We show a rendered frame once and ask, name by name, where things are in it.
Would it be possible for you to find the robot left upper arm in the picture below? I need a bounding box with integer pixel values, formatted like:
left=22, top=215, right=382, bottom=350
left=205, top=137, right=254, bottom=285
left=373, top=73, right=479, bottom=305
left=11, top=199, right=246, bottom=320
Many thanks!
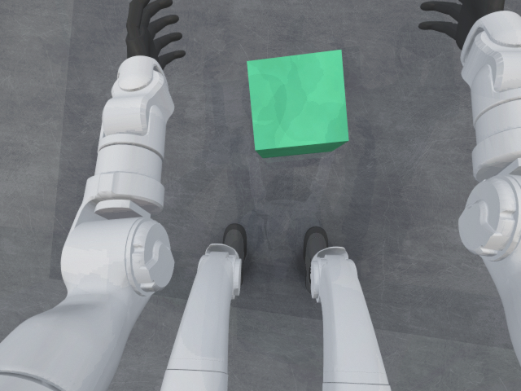
left=0, top=217, right=174, bottom=391

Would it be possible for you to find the right robot thigh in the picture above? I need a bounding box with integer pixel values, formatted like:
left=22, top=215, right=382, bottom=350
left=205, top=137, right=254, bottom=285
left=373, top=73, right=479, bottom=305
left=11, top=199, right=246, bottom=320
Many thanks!
left=311, top=255, right=391, bottom=391

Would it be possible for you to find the right robot hand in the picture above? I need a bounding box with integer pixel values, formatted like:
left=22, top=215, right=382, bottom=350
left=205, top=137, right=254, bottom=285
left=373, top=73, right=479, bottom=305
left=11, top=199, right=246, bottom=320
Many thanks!
left=418, top=0, right=505, bottom=50

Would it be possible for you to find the robot left forearm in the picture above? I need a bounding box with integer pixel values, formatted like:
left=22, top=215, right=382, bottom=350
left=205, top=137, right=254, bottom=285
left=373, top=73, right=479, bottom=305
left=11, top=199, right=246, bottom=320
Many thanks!
left=61, top=55, right=174, bottom=277

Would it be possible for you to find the left robot hand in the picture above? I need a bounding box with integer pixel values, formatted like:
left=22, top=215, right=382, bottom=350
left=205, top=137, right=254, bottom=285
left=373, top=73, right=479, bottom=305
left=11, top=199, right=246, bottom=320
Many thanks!
left=125, top=0, right=186, bottom=70

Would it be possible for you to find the robot right forearm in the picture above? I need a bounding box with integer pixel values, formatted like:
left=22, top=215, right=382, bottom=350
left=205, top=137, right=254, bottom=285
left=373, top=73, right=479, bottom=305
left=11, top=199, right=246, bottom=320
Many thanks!
left=460, top=11, right=521, bottom=182

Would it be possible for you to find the robot right foot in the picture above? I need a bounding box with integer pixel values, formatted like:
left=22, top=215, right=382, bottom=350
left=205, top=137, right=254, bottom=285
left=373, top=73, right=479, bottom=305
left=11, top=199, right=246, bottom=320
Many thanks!
left=304, top=226, right=328, bottom=293

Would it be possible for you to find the robot right upper arm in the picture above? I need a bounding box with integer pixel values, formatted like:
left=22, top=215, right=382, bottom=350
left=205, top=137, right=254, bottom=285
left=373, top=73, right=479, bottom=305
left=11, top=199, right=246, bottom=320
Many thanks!
left=458, top=174, right=521, bottom=366

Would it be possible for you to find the carton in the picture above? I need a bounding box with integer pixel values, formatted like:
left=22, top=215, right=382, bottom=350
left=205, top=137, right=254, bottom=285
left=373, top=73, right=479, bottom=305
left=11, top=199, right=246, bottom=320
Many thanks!
left=247, top=50, right=349, bottom=158

